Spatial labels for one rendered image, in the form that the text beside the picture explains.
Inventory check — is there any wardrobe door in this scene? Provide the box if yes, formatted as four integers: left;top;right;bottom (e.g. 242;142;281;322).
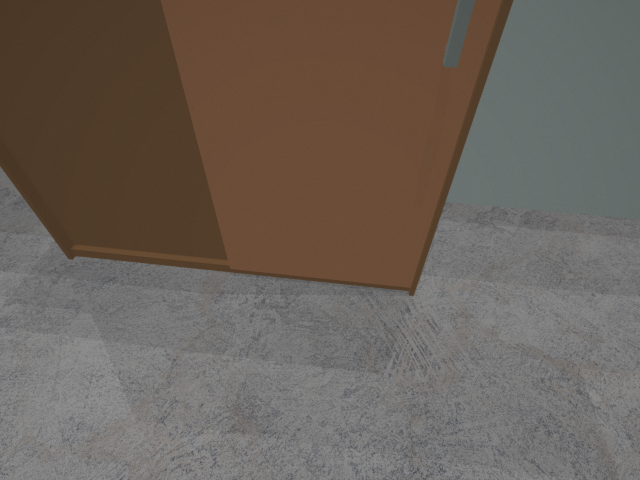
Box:
161;0;502;288
0;0;228;260

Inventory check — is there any handle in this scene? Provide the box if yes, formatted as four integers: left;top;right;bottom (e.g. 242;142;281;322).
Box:
443;0;475;68

